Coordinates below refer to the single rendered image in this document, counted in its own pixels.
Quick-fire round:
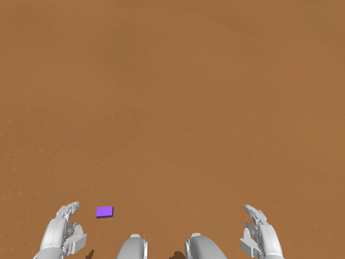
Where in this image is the right robot hand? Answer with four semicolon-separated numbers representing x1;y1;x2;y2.
240;205;283;259

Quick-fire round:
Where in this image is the left robot arm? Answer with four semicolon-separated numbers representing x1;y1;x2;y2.
33;247;64;259

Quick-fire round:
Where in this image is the small box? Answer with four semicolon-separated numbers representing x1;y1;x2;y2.
96;206;114;218

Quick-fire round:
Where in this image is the left robot hand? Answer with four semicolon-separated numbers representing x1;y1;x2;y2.
39;201;87;258

